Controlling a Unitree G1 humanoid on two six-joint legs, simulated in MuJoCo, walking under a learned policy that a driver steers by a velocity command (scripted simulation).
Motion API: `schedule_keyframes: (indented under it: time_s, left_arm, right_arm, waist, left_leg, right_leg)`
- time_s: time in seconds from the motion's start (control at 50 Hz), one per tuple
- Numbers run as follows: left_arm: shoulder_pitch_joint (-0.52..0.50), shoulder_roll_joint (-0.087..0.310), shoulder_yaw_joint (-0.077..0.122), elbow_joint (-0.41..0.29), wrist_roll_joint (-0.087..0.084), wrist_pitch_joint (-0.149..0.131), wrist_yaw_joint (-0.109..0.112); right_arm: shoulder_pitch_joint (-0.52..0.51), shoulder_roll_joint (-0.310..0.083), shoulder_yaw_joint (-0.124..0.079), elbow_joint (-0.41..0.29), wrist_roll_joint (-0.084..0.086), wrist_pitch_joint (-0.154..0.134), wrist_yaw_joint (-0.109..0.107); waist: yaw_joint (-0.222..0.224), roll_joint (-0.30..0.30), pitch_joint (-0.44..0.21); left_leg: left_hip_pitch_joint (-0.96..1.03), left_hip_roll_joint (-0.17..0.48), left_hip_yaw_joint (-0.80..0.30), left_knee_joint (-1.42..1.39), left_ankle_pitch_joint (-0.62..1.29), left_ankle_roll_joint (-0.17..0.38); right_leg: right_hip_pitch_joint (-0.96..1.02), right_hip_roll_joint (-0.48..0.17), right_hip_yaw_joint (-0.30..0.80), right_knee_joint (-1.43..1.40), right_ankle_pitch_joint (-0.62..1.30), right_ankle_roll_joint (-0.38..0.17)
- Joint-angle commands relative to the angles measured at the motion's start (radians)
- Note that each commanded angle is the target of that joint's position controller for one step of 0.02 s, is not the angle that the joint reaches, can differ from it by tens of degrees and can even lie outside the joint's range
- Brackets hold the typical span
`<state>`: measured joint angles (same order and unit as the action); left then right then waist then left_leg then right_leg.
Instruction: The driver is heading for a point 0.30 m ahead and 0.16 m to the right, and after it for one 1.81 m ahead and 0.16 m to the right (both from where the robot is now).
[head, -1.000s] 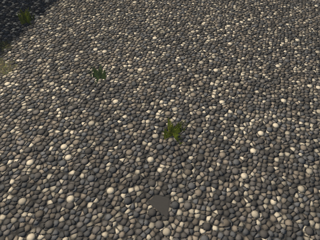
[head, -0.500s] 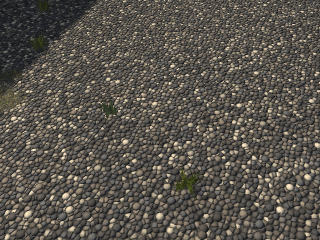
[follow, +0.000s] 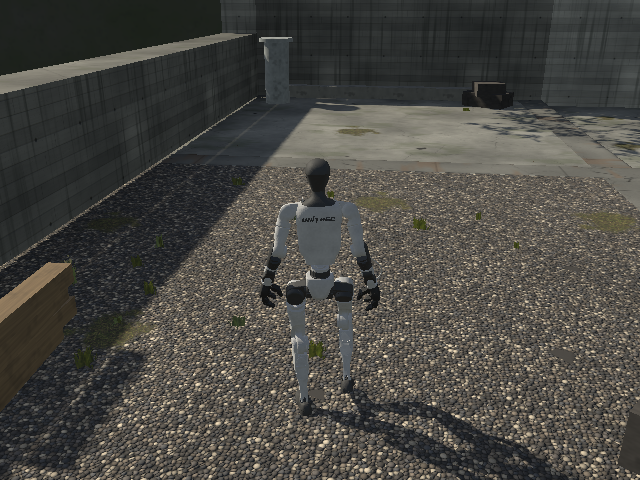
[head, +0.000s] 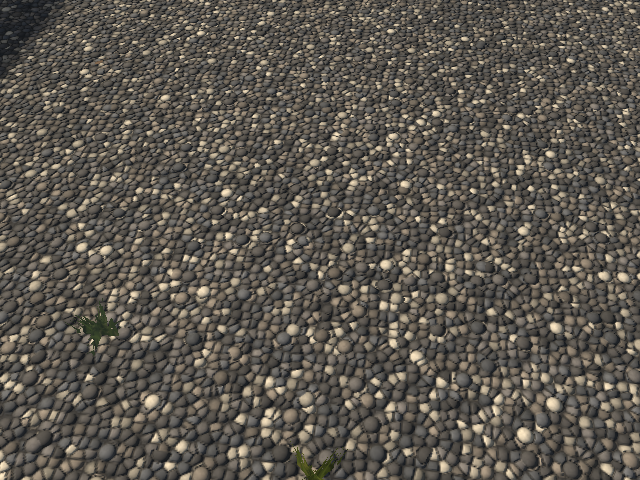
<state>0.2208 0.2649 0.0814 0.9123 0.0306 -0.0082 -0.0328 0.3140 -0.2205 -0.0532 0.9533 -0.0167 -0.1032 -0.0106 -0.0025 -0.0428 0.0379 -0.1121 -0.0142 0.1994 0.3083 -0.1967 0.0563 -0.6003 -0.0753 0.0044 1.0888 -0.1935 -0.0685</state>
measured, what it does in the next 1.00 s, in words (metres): walks ahead, turning right: right foot, then left foot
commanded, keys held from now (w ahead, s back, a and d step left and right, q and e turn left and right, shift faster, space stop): w+e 0.62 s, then w+q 0.38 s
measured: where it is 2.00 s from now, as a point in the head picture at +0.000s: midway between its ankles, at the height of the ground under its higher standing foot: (414, 279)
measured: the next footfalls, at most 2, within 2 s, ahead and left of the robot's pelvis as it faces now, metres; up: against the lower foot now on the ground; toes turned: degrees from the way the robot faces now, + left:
right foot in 0.28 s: +0.29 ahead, -0.12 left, +0.00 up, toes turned -16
left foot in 0.84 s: +0.65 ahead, -0.10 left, +0.00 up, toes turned -21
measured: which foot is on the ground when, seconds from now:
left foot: down 0.00-0.30, up 0.32-0.82, down 0.84-1.00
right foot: up 0.00-0.26, down 0.28-0.84, up 0.86-1.00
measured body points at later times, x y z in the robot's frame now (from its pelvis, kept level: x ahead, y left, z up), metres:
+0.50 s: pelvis +0.25 -0.08 -0.01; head +0.28 -0.10 +0.44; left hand +0.38 +0.18 -0.13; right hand +0.29 -0.36 -0.13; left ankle +0.32 +0.08 -0.66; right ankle +0.25 -0.11 -0.75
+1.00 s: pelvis +0.55 -0.13 -0.01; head +0.58 -0.13 +0.44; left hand +0.70 +0.10 -0.14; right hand +0.53 -0.41 -0.13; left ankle +0.61 -0.08 -0.75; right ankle +0.43 -0.20 -0.66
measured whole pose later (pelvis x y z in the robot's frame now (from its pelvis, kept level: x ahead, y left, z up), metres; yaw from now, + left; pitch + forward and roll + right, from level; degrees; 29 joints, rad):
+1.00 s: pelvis +0.55 -0.13 -0.01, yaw -19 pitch +0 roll +0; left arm 0.27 0.26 0.03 0.86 0.04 -0.07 -0.01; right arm 0.26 -0.27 -0.06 0.87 -0.01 -0.05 0.02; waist 0.01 -0.03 0.06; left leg -0.28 -0.10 0.02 0.44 -0.14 0.10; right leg -0.38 0.02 0.02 1.16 -0.31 -0.05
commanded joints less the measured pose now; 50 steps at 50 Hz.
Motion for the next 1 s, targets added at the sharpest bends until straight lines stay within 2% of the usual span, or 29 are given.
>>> schedule_keyframes:
  time_s: [0.02, 0.1, 0.16, 0.2, 0.24, 0.26, 0.28, 0.3, 0.32, 0.34, 0.36, 0.38, 0.4, 0.42, 0.44, 0.5, 0.62, 0.72, 0.74, 0.78, 0.82, 0.84, 0.86, 0.88, 0.9, 0.92, 0.94, 0.98, 1.0]
  left_arm:
    - [-0.034, -0.007, -0.009, -0.066, 0.000, 0.004, -0.017]
    - [-0.180, -0.018, -0.026, -0.123, 0.001, -0.001, -0.033]
    - [-0.247, -0.005, -0.027, -0.156, 0.006, -0.001, -0.039]
    - [-0.251, 0.006, -0.023, -0.165, 0.010, -0.002, -0.037]
    - [-0.173, 0.027, -0.012, -0.149, 0.014, -0.002, -0.028]
    - [-0.077, 0.044, 0.000, -0.122, 0.012, -0.008, -0.021]
    - [0.083, 0.075, 0.019, -0.071, 0.019, -0.018, -0.008]
    - [0.205, 0.184, 0.053, -0.051, 0.033, -0.021, 0.009]
    - [0.158, 0.274, 0.071, -0.076, 0.004, -0.012, 0.015]
    - [0.169, 0.251, 0.064, -0.073, -0.008, 0.001, 0.022]
    - [0.120, 0.206, 0.052, -0.064, -0.015, -0.001, 0.031]
    - [0.071, 0.154, 0.040, -0.067, -0.019, -0.009, 0.033]
    - [0.025, 0.120, 0.029, -0.072, -0.029, -0.016, 0.034]
    - [0.012, 0.113, 0.023, -0.080, -0.031, -0.027, 0.035]
    - [0.024, 0.104, 0.019, -0.076, -0.035, -0.040, 0.033]
    - [0.082, 0.138, 0.024, -0.066, -0.033, -0.056, 0.031]
    - [0.212, 0.146, 0.023, -0.049, -0.031, -0.053, 0.031]
    - [0.282, 0.116, 0.002, -0.014, -0.017, -0.064, 0.044]
    - [0.282, 0.124, 0.001, -0.010, -0.012, -0.066, 0.047]
    - [0.247, 0.144, 0.001, -0.007, -0.005, -0.071, 0.054]
    - [0.223, 0.166, 0.004, -0.001, 0.006, -0.072, 0.055]
    - [0.209, 0.165, 0.002, -0.003, 0.005, -0.072, 0.054]
    - [0.238, 0.112, -0.015, -0.035, -0.012, -0.077, 0.050]
    - [0.327, 0.066, -0.019, -0.036, -0.022, -0.080, 0.040]
    - [0.249, 0.121, -0.015, -0.047, 0.012, -0.082, 0.041]
    - [0.157, 0.127, -0.015, -0.068, 0.008, -0.089, 0.035]
    - [0.101, 0.116, -0.020, -0.085, 0.009, -0.093, 0.029]
    - [0.099, 0.094, -0.027, -0.102, 0.020, -0.073, 0.022]
    - [0.105, 0.083, -0.031, -0.109, 0.020, -0.062, 0.020]
  right_arm:
    - [0.022, -0.082, -0.012, -0.032, -0.002, -0.020, -0.001]
    - [0.058, -0.107, -0.016, -0.019, -0.002, -0.018, -0.006]
    - [0.109, -0.128, -0.022, 0.001, -0.004, -0.007, -0.013]
    - [0.120, -0.142, -0.026, 0.008, -0.006, 0.008, -0.018]
    - [0.117, -0.174, -0.035, 0.010, -0.007, 0.024, -0.022]
    - [0.114, -0.188, -0.038, 0.007, -0.007, 0.036, -0.020]
    - [0.100, -0.192, -0.038, -0.005, -0.004, 0.046, -0.016]
    - [0.111, -0.137, -0.024, -0.050, 0.009, 0.044, -0.009]
    - [0.073, -0.093, -0.020, -0.130, 0.009, 0.030, 0.011]
    - [-0.064, -0.153, -0.030, -0.156, -0.001, 0.019, 0.015]
    - [-0.080, -0.127, -0.020, -0.164, 0.013, 0.006, 0.018]
    - [-0.051, -0.121, -0.019, -0.144, 0.011, 0.001, 0.015]
    - [-0.040, -0.120, -0.022, -0.137, -0.010, 0.016, 0.013]
    - [0.000, -0.109, -0.018, -0.133, -0.027, 0.035, 0.013]
    - [0.000, -0.110, -0.019, -0.134, -0.033, 0.052, 0.015]
    - [-0.080, -0.101, -0.017, -0.167, -0.032, 0.075, 0.025]
    - [-0.302, -0.109, -0.009, -0.249, -0.024, 0.076, 0.031]
    - [-0.406, -0.090, 0.011, -0.284, -0.014, 0.058, 0.048]
    - [-0.410, -0.097, 0.011, -0.290, -0.011, 0.056, 0.049]
    - [-0.340, -0.118, 0.004, -0.276, -0.007, 0.050, 0.046]
    - [-0.140, -0.157, -0.016, -0.210, -0.002, 0.044, 0.029]
    - [0.016, -0.174, -0.026, -0.163, -0.008, 0.037, 0.019]
    - [0.157, -0.252, -0.047, -0.141, -0.029, 0.034, 0.008]
    - [0.148, -0.310, -0.064, -0.126, -0.025, 0.043, 0.020]
    - [0.057, -0.240, -0.051, -0.134, 0.015, 0.051, 0.034]
    - [-0.023, -0.190, -0.041, -0.152, 0.018, 0.053, 0.038]
    - [-0.050, -0.158, -0.032, -0.154, 0.009, 0.051, 0.039]
    - [-0.036, -0.138, -0.022, -0.129, 0.013, 0.044, 0.031]
    - [-0.017, -0.155, -0.026, -0.120, 0.016, 0.038, 0.030]
  waist:
    - [0.015, 0.109, 0.036]
    - [-0.013, 0.113, 0.060]
    - [-0.032, 0.110, 0.074]
    - [-0.024, 0.119, 0.064]
    - [0.013, 0.146, 0.009]
    - [0.051, 0.144, -0.049]
    - [0.122, 0.103, -0.137]
    - [0.156, -0.031, -0.253]
    - [0.095, -0.203, -0.305]
    - [0.130, -0.020, -0.232]
    - [0.092, 0.013, -0.121]
    - [0.040, 0.068, -0.056]
    - [0.002, 0.088, -0.032]
    - [-0.022, 0.040, -0.048]
    - [-0.030, 0.041, -0.048]
    - [-0.015, 0.035, -0.025]
    - [0.065, -0.004, 0.008]
    - [0.109, -0.023, 0.033]
    - [0.104, -0.029, 0.039]
    - [0.055, -0.039, 0.029]
    - [-0.034, -0.039, -0.072]
    - [-0.109, -0.009, -0.150]
    - [-0.134, 0.113, -0.266]
    - [-0.061, 0.320, -0.307]
    - [-0.036, 0.169, -0.200]
    - [-0.022, 0.093, -0.080]
    - [-0.015, 0.045, -0.035]
    - [0.027, 0.059, -0.022]
    - [0.033, 0.093, -0.031]
  left_leg:
    - [0.006, 0.271, -0.125, -0.182, 0.217, 0.088]
    - [0.036, 0.268, -0.031, -0.177, 0.295, 0.078]
    - [0.133, 0.296, 0.009, -0.144, 0.375, 0.072]
    - [0.195, 0.304, 0.043, -0.069, 0.560, 0.063]
    - [0.231, 0.306, 0.073, 0.101, 0.855, 0.053]
    - [0.225, 0.303, 0.080, 0.259, 0.907, 0.050]
    - [0.125, 0.286, 0.099, 0.496, 0.796, 0.024]
    - [-0.178, 0.234, 0.101, 0.829, 0.405, -0.021]
    - [-0.547, 0.006, -0.033, 1.137, -0.361, -0.077]
    - [-0.657, 0.055, -0.200, 1.145, -0.284, -0.066]
    - [-0.659, 0.101, -0.209, 1.077, -0.180, -0.054]
    - [-0.590, 0.136, -0.213, 0.968, -0.131, -0.051]
    - [-0.528, 0.151, -0.220, 0.911, -0.114, -0.056]
    - [-0.464, 0.155, -0.223, 0.878, -0.112, -0.070]
    - [-0.450, 0.154, -0.221, 0.858, -0.119, -0.082]
    - [-0.495, 0.144, -0.200, 0.745, -0.041, -0.110]
    - [-0.614, 0.109, -0.209, 0.504, 0.150, -0.115]
    - [-0.560, 0.075, -0.147, 0.318, 0.219, -0.052]
    - [-0.538, 0.068, -0.145, 0.289, 0.201, -0.031]
    - [-0.423, 0.034, -0.135, 0.234, 0.125, 0.017]
    - [-0.204, -0.041, -0.110, 0.206, 0.040, 0.062]
    - [-0.006, -0.019, -0.137, 0.159, 0.075, 0.093]
    - [0.259, 0.197, -0.441, 0.158, -0.013, 0.172]
    - [0.409, 0.395, -0.925, 0.030, 0.040, 0.316]
    - [0.313, 0.353, -0.954, -0.029, -0.077, 0.296]
    - [0.176, 0.322, -0.783, -0.041, -0.067, 0.274]
    - [0.087, 0.270, -0.690, -0.062, 0.033, 0.249]
    - [-0.013, 0.195, -0.576, -0.088, 0.180, 0.211]
    - [-0.033, 0.190, -0.557, -0.091, 0.251, 0.223]
  right_leg:
    - [-0.096, -0.032, 0.005, -0.078, 0.113, 0.015]
    - [-0.039, -0.014, -0.066, -0.315, 0.207, 0.005]
    - [-0.024, 0.003, -0.109, -0.405, 0.151, -0.026]
    - [0.017, 0.038, -0.140, -0.445, 0.067, -0.057]
    - [0.134, 0.108, -0.177, -0.465, -0.046, -0.097]
    - [0.237, 0.149, -0.182, -0.494, -0.079, -0.122]
    - [0.452, 0.172, -0.156, -0.579, -0.045, -0.155]
    - [0.749, -0.044, 0.156, -0.627, -0.207, -0.235]
    - [0.918, -0.273, 0.707, -0.787, -0.163, -0.362]
    - [0.879, -0.253, 0.632, -0.824, -0.063, -0.333]
    - [0.759, -0.233, 0.490, -0.823, 0.037, -0.304]
    - [0.632, -0.179, 0.395, -0.835, 0.166, -0.257]
    - [0.553, -0.120, 0.317, -0.850, 0.230, -0.217]
    - [0.499, -0.108, 0.290, -0.854, 0.308, -0.228]
    - [0.484, -0.088, 0.272, -0.854, 0.366, -0.229]
    - [0.452, -0.047, 0.250, -0.887, 0.327, -0.218]
    - [0.561, -0.036, 0.296, -0.883, 0.318, -0.175]
    - [0.664, -0.059, 0.232, -0.879, 0.470, -0.138]
    - [0.685, -0.075, 0.226, -0.876, 0.503, -0.130]
    - [0.704, -0.090, 0.183, -0.825, 0.684, -0.101]
    - [0.728, -0.074, 0.131, -0.600, 0.959, -0.075]
    - [0.649, -0.042, 0.089, -0.395, 0.892, -0.061]
    - [0.411, 0.030, 0.040, -0.079, 0.564, -0.033]
    - [0.089, 0.218, 0.000, 0.220, -0.286, 0.008]
    - [-0.005, 0.143, 0.093, 0.266, -0.247, -0.010]
    - [-0.028, 0.090, 0.088, 0.227, -0.151, -0.006]
    - [-0.010, 0.058, 0.078, 0.168, -0.107, -0.001]
    - [0.054, 0.025, 0.070, 0.082, -0.088, 0.028]
    - [0.072, 0.023, 0.061, 0.048, -0.101, 0.045]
